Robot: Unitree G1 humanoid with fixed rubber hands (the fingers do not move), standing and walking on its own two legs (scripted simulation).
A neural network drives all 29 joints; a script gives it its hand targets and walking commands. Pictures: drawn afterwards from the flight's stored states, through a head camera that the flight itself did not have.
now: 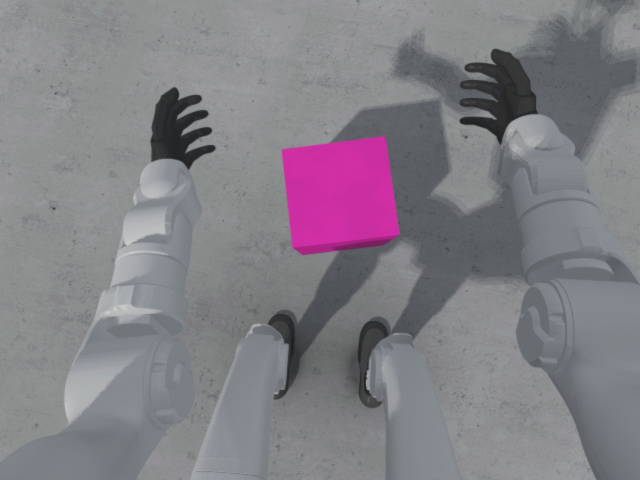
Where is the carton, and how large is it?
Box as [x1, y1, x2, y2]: [282, 136, 399, 254]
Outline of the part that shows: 385,136 282,149 292,247 302,254 383,244 399,234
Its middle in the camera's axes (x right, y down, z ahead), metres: +0.05 -0.08 +0.88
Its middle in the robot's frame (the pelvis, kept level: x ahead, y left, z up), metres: +0.50 +0.01 -0.53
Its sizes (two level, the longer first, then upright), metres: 0.210 0.200 0.250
